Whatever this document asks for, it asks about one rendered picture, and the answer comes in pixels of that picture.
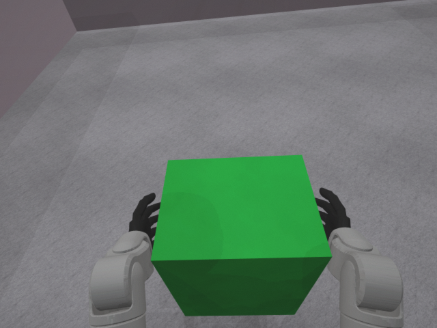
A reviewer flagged right robot hand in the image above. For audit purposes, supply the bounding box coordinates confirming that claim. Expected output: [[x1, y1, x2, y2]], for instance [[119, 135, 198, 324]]
[[315, 188, 351, 241]]

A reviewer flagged left robot forearm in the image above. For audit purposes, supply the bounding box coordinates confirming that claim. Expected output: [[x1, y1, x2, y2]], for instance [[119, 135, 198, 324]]
[[89, 231, 154, 328]]

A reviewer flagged carton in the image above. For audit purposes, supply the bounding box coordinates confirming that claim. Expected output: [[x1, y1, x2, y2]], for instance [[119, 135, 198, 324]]
[[151, 155, 332, 316]]

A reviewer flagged left robot hand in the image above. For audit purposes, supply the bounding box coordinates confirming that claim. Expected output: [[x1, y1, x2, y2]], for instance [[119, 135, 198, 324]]
[[129, 193, 160, 249]]

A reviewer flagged right robot forearm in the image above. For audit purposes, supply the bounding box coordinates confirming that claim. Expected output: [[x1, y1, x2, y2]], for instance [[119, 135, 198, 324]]
[[327, 228, 404, 328]]

